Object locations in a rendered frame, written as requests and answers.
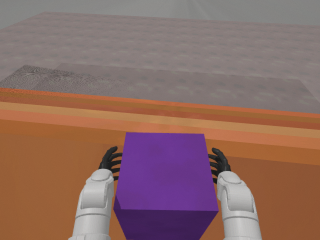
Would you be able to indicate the robot left hand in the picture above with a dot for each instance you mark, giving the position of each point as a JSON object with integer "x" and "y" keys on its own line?
{"x": 107, "y": 162}

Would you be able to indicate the carton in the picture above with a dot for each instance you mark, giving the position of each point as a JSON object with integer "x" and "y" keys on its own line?
{"x": 165, "y": 188}

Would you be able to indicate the left robot forearm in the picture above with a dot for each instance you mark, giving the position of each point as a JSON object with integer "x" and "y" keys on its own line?
{"x": 93, "y": 214}

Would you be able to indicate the robot right hand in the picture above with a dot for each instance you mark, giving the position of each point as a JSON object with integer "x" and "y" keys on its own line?
{"x": 221, "y": 165}

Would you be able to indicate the right robot forearm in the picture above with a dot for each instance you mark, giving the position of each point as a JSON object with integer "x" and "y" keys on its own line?
{"x": 238, "y": 208}

